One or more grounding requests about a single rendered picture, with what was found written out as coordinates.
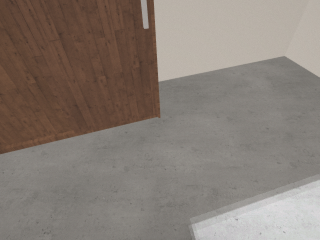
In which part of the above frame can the wardrobe door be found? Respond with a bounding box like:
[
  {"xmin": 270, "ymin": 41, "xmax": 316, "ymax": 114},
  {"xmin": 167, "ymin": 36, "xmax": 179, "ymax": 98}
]
[
  {"xmin": 2, "ymin": 0, "xmax": 158, "ymax": 134},
  {"xmin": 0, "ymin": 0, "xmax": 73, "ymax": 147}
]

